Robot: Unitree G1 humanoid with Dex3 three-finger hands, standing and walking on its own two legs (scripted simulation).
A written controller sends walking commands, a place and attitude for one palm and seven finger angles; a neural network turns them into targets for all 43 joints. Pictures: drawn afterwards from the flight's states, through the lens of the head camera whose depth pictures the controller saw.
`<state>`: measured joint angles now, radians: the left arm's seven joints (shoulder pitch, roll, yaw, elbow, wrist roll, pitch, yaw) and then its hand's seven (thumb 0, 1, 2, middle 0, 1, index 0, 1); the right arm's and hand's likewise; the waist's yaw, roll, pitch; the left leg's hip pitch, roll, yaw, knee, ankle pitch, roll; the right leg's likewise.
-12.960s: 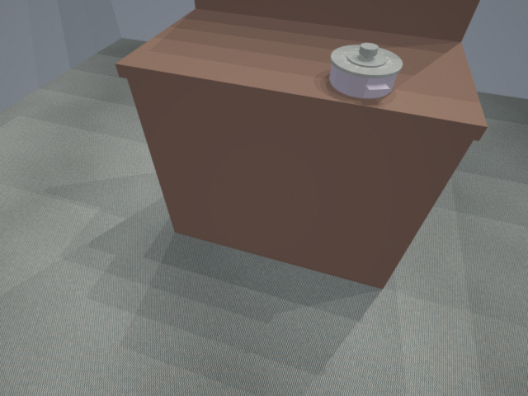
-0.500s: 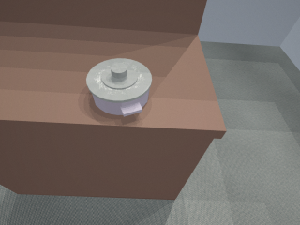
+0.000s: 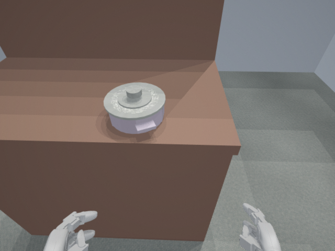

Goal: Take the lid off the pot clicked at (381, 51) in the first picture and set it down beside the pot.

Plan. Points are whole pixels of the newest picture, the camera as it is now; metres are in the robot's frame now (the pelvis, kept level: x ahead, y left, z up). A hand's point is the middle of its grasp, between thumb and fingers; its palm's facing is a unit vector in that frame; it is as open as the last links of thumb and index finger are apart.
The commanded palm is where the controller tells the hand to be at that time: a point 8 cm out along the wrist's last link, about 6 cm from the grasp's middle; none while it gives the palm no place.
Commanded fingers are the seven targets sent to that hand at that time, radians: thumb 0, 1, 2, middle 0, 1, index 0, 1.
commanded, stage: lift the closed hand beside the body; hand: left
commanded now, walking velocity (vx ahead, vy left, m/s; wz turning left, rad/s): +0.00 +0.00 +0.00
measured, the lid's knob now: (134, 91) +0.50 +0.14 +0.15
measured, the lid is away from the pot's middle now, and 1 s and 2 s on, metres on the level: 0.00 0.00 0.00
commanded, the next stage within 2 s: raise the hand higher, near the body in 0.30 s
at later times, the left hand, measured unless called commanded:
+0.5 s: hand (49, 229) +0.13 +0.21 +0.12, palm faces +0.33 -0.84 -0.44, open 3.1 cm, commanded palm +0.07 +0.25 +0.15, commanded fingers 0.00 0.90 0.90 -1.30 -1.50 -1.30 -1.50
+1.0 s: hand (36, 193) +0.16 +0.22 +0.18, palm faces +0.40 -0.81 -0.42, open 3.1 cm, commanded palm +0.10 +0.26 +0.21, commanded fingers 0.00 0.90 0.90 -1.30 -1.50 -1.30 -1.50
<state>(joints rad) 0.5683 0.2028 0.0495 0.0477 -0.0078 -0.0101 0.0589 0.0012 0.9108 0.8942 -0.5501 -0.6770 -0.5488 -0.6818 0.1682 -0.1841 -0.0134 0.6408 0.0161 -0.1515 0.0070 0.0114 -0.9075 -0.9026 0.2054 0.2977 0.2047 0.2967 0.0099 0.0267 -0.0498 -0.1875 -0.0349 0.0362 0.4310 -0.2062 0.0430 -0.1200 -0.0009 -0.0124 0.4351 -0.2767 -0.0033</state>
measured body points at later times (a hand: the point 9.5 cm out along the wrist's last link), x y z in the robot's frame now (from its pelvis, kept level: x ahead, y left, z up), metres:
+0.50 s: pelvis -0.01 -0.02 +0.00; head -0.04 -0.04 +0.45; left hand +0.11 +0.26 +0.15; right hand +0.17 -0.23 -0.08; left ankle +0.02 +0.09 -0.74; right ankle -0.02 -0.12 -0.74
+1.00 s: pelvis +0.00 -0.01 +0.00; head -0.03 -0.02 +0.45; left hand +0.13 +0.26 +0.21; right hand +0.22 -0.21 -0.05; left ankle +0.02 +0.09 -0.74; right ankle -0.02 -0.12 -0.74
